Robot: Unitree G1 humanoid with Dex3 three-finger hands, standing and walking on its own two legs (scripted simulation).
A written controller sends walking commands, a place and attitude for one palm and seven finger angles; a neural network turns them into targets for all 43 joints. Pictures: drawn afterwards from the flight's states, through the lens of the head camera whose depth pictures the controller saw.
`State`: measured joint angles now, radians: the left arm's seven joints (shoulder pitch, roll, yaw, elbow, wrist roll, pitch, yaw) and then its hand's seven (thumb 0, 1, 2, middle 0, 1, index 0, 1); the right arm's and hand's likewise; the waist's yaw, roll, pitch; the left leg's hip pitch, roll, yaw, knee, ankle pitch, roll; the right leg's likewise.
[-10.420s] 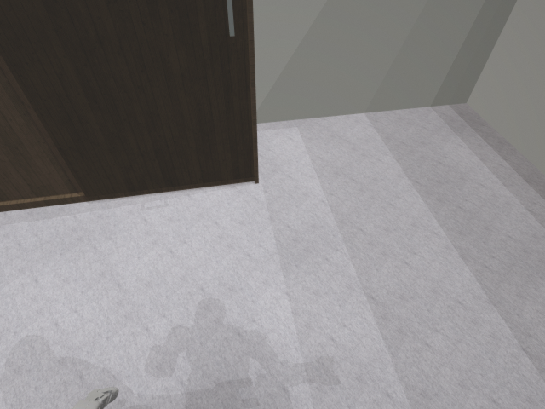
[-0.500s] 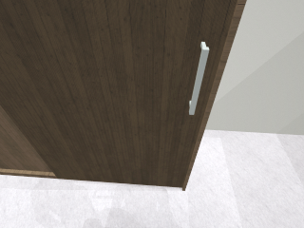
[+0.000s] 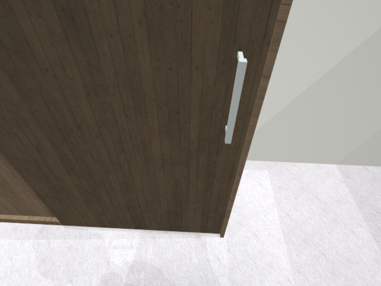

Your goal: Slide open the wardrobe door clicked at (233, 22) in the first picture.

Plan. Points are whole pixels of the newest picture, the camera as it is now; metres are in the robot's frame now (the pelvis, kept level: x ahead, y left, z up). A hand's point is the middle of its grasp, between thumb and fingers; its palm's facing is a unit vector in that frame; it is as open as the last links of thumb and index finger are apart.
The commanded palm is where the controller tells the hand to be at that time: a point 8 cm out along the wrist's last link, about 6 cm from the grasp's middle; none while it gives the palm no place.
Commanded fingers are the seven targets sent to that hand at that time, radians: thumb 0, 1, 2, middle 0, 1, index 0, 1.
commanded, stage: look again from close up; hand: right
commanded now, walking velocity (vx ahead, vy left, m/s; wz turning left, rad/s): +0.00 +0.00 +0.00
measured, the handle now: (233, 102) +0.51 -0.08 +0.14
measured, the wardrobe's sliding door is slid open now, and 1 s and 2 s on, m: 0.00 0.00 0.00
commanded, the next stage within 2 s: raise the hand with hooked fingers in 1.22 s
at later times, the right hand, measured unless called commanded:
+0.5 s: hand out of the picture +0.02 -0.15 -0.17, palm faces +0.03 +0.99 -0.15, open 7.4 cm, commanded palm none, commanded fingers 0.00 -0.90 -0.90 0.20 0.30 0.20 0.30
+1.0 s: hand out of the picture +0.09 -0.15 -0.17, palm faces +0.00 +0.98 -0.19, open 7.3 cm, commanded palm none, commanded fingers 0.00 -0.90 -0.90 0.20 0.30 0.20 0.30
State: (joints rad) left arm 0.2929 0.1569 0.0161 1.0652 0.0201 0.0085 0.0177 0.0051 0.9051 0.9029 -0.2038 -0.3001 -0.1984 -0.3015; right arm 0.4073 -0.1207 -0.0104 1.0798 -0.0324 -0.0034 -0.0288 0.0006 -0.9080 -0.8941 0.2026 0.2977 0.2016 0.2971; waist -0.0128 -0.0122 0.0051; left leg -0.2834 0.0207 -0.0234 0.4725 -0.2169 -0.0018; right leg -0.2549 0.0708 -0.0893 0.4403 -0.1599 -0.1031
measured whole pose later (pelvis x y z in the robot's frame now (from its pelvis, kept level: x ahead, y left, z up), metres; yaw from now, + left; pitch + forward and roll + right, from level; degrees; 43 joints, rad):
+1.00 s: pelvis +0.08 +0.02 +0.01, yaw +1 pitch -1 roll +0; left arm 0.26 0.16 -0.01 1.11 0.01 -0.03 0.03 0.00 0.91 0.90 -0.20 -0.30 -0.20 -0.30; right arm 0.27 -0.16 0.01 1.08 -0.02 -0.02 -0.04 0.00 -0.91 -0.89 0.20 0.30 0.20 0.30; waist 0.00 0.01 0.03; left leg -0.18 0.00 -0.04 0.42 -0.23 -0.01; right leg -0.14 0.06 -0.08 0.38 -0.24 -0.08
